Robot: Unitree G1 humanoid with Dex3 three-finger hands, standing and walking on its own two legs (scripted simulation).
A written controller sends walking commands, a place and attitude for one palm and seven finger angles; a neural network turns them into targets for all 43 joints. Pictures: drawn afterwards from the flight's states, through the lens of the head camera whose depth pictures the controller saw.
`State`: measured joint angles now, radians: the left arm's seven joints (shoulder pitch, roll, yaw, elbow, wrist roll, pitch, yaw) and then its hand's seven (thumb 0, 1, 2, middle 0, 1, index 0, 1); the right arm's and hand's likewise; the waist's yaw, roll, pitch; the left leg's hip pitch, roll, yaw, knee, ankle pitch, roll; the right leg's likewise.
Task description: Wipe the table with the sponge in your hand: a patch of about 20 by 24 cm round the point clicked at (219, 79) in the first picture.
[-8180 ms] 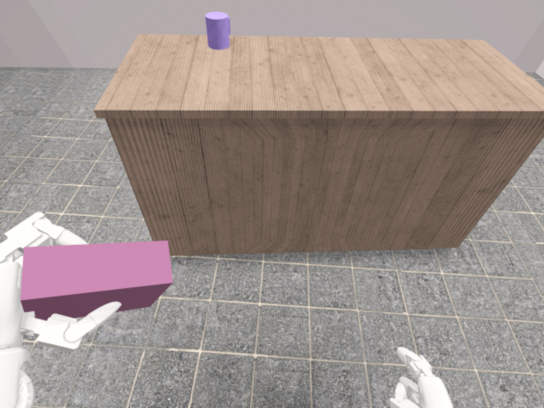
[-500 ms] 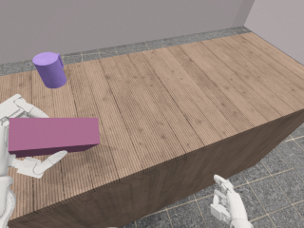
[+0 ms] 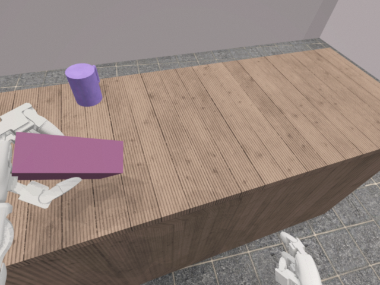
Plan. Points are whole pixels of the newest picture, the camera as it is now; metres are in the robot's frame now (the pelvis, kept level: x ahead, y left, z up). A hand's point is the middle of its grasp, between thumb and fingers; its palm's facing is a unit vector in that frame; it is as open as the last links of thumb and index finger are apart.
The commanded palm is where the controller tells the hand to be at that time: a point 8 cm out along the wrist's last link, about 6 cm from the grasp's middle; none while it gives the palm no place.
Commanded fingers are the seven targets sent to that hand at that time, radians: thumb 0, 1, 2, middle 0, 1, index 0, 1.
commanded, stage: come to a stop and stand still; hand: left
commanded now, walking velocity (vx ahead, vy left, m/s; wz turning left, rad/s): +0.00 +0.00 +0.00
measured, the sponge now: (83, 161) +0.26 +0.21 +0.17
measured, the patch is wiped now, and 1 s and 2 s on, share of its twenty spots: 0.00 0.00 0.00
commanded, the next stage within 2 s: look again from close up in 1.20 s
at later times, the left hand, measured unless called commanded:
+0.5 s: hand out of the picture +0.18 +0.31 +0.19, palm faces +0.47 -0.81 -0.35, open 9.4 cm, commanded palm +0.12 +0.34 +0.18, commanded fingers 0.00 0.10 1.30 -1.20 -1.60 -1.20 -1.60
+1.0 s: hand (12, 163) +0.23 +0.30 +0.18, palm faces +0.38 -0.82 -0.42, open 9.4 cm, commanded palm +0.17 +0.34 +0.18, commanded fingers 0.00 0.10 1.30 -1.20 -1.60 -1.20 -1.60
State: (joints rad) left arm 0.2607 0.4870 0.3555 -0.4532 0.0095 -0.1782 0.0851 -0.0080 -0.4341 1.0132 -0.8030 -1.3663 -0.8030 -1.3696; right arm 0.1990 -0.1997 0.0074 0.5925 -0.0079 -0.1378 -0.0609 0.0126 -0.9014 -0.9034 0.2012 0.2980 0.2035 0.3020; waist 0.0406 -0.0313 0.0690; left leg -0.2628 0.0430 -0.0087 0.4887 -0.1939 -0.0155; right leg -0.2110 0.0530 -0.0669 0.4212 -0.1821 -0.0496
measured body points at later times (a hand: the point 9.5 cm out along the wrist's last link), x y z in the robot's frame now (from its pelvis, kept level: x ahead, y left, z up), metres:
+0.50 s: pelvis -0.03 +0.05 -0.01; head -0.02 +0.08 +0.44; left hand +0.15 +0.35 +0.20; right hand +0.16 -0.15 -0.07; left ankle +0.04 +0.13 -0.74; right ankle +0.03 -0.08 -0.74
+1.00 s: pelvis +0.03 +0.05 +0.00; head +0.05 +0.08 +0.45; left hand +0.21 +0.34 +0.20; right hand +0.21 -0.16 -0.06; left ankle +0.04 +0.13 -0.74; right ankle +0.03 -0.08 -0.74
